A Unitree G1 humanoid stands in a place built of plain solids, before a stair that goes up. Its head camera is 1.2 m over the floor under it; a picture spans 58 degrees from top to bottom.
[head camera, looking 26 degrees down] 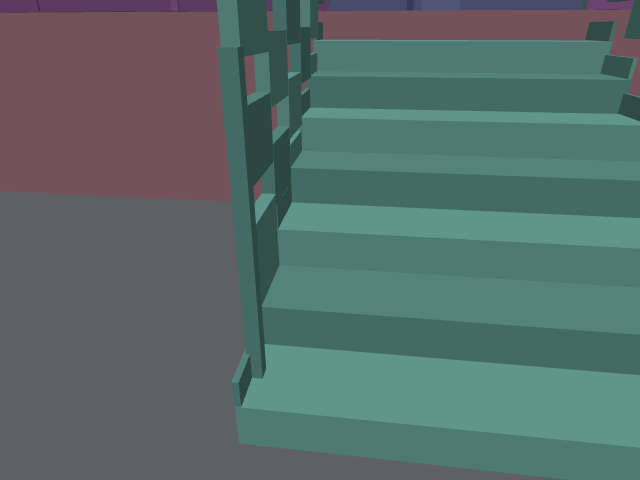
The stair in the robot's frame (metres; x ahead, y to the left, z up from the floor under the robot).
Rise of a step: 0.16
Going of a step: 0.30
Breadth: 1.62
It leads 7 degrees to the right of straight ahead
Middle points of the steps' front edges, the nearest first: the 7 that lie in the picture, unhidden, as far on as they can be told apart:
0.86 -0.54 0.16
1.16 -0.58 0.33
1.46 -0.62 0.49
1.76 -0.65 0.65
2.05 -0.69 0.81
2.35 -0.73 0.98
2.65 -0.76 1.14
